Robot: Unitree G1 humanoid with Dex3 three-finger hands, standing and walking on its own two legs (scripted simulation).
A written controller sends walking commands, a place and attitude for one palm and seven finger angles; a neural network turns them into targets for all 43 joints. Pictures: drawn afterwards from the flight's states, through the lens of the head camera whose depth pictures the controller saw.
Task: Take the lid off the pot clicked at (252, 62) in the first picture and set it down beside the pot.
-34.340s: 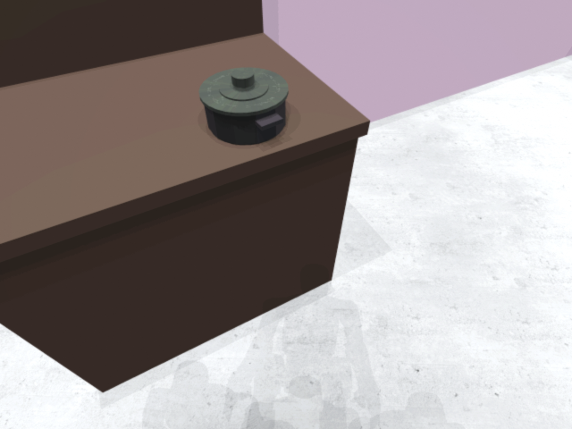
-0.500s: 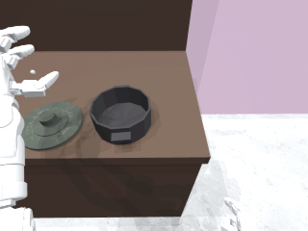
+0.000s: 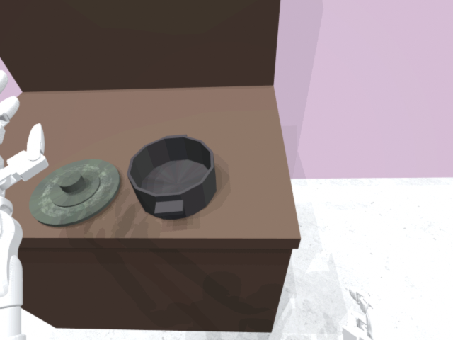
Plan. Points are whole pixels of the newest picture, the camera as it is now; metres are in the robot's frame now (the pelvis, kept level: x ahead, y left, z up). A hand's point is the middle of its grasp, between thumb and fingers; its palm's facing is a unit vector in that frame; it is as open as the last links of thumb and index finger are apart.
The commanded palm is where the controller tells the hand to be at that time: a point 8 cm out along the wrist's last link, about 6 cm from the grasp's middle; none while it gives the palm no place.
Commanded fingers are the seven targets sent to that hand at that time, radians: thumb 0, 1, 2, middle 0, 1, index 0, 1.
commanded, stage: draw the hand back to the body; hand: left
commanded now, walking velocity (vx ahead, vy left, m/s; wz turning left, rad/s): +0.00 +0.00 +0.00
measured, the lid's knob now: (71, 181) +0.40 +0.39 +0.05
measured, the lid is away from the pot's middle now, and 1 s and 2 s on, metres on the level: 0.23 0.23 0.23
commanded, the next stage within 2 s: step back with the hand held close in 0.98 s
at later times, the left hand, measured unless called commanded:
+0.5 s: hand (17, 194) +0.22 +0.27 +0.23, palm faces +0.48 -0.83 -0.28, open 7.4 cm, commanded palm +0.16 +0.31 +0.23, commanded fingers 0.00 0.90 0.90 -0.20 -0.30 -0.20 -0.30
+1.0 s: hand out of the picture +0.16 +0.27 +0.22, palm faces +0.45 -0.83 -0.33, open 7.4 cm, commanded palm +0.11 +0.32 +0.23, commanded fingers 0.00 0.90 0.90 -0.20 -0.30 -0.20 -0.30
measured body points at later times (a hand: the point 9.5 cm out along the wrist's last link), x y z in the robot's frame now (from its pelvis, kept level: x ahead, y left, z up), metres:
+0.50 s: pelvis -0.01 +0.02 +0.00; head -0.03 -0.01 +0.45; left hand +0.19 +0.31 +0.25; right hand +0.18 -0.21 -0.08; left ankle +0.01 +0.14 -0.74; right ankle -0.06 -0.09 -0.74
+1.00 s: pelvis -0.02 +0.03 +0.00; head -0.05 +0.02 +0.45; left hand +0.13 +0.32 +0.24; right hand +0.18 -0.18 -0.07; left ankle +0.01 +0.14 -0.74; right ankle -0.06 -0.09 -0.74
